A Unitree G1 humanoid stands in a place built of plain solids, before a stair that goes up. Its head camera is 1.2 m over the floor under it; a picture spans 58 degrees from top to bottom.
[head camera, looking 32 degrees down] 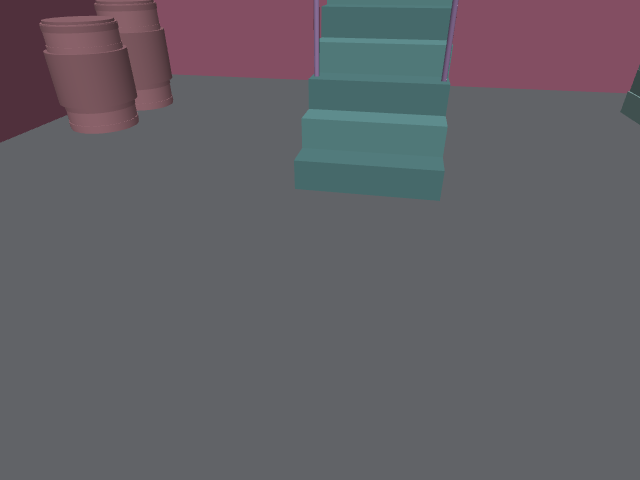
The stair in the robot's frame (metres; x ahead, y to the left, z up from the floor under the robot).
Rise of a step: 0.20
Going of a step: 0.23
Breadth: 0.91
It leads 11 degrees to the right of straight ahead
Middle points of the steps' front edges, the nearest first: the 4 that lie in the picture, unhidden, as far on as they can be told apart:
2.46 -0.29 0.19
2.68 -0.33 0.39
2.90 -0.37 0.59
3.13 -0.41 0.78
